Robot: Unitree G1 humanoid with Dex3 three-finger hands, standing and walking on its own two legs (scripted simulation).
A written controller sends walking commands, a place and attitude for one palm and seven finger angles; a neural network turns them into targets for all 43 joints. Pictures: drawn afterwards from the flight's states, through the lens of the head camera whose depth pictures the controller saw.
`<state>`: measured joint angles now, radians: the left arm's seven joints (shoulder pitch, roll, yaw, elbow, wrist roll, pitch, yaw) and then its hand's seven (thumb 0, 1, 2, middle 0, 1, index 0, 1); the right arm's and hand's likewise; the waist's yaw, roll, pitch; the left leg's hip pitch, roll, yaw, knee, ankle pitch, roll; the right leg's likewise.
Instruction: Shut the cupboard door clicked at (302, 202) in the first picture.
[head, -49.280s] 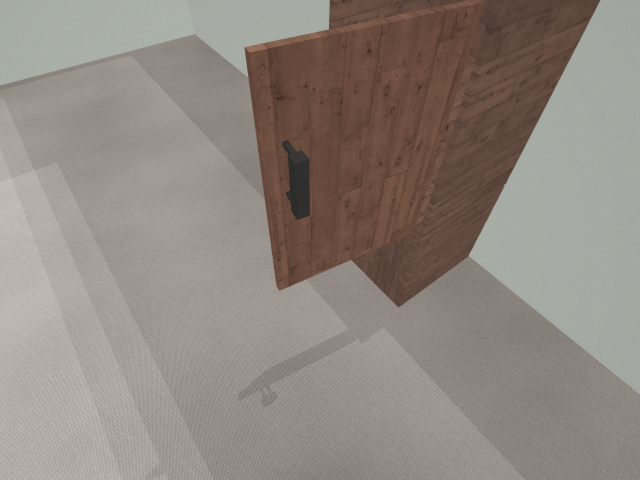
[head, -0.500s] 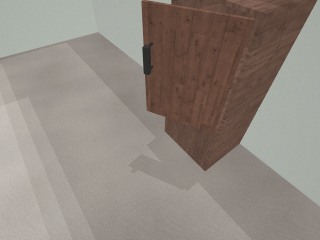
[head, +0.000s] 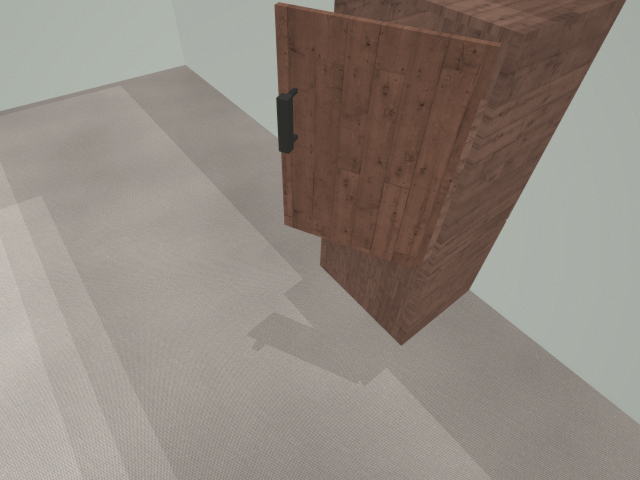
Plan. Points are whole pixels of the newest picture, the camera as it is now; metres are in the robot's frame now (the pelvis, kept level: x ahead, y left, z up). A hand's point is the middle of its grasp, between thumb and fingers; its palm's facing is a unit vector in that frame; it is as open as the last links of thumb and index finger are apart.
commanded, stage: look to check the result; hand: left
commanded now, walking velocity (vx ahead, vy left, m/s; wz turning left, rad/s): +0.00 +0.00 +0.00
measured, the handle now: (289, 120) +0.83 +0.10 +0.02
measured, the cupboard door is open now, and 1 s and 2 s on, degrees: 27 27 27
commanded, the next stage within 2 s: turn to face it in 0.46 s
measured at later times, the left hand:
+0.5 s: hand out of the picture -0.02 +0.17 -0.18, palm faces +0.00 -0.98 -0.20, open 7.4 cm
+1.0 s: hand out of the picture +0.04 +0.17 -0.19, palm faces -0.11 -0.97 -0.23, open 7.4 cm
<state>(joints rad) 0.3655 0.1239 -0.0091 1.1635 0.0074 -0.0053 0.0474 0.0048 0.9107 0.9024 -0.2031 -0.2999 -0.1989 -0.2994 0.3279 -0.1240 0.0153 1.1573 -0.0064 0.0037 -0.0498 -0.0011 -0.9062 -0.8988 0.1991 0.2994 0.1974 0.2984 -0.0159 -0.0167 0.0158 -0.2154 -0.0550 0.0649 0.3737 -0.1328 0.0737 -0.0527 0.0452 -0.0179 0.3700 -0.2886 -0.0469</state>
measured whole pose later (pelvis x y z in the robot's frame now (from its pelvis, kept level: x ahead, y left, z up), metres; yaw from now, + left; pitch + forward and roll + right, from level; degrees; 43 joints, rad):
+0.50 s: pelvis +0.01 +0.00 +0.00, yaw +0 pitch -2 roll +0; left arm 0.31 0.17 -0.01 1.16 0.01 -0.01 0.04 0.01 0.91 0.90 -0.20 -0.30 -0.20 -0.30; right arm 0.25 -0.17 0.01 1.15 -0.01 0.00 -0.04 0.00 -0.91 -0.90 0.20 0.30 0.20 0.30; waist -0.01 -0.01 0.04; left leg -0.19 -0.06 0.07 0.36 -0.14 0.07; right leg -0.03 0.05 -0.01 0.34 -0.29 -0.05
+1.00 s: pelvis +0.00 -0.01 -0.01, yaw -10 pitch +0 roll +1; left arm 0.26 0.17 0.05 1.04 0.02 0.04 0.02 0.01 0.91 0.90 -0.20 -0.30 -0.20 -0.30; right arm 0.22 -0.18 -0.03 1.04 -0.01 0.03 -0.05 0.00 -0.90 -0.90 0.20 0.30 0.20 0.30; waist 0.01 -0.01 0.08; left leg -0.30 0.02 0.21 0.55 -0.26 0.06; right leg -0.22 0.08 0.07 0.62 -0.38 -0.04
